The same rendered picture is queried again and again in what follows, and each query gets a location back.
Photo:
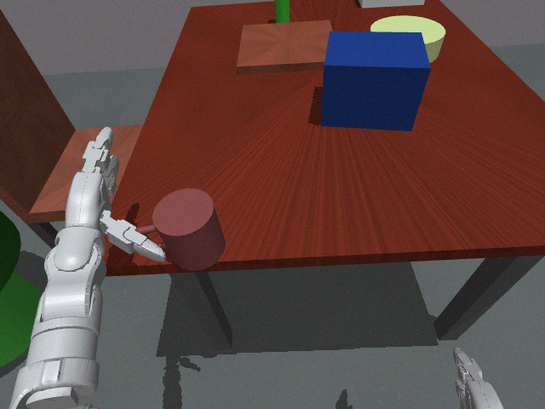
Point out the left robot hand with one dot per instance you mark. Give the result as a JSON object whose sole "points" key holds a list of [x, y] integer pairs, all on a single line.
{"points": [[88, 203]]}

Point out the table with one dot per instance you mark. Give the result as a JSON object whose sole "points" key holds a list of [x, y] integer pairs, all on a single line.
{"points": [[467, 182]]}

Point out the right robot hand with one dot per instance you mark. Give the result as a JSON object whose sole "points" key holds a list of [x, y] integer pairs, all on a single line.
{"points": [[472, 390]]}

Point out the left robot arm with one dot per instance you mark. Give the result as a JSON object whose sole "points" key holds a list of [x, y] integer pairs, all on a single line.
{"points": [[60, 367]]}

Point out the potted plant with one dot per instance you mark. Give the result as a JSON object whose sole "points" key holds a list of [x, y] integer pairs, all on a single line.
{"points": [[19, 298]]}

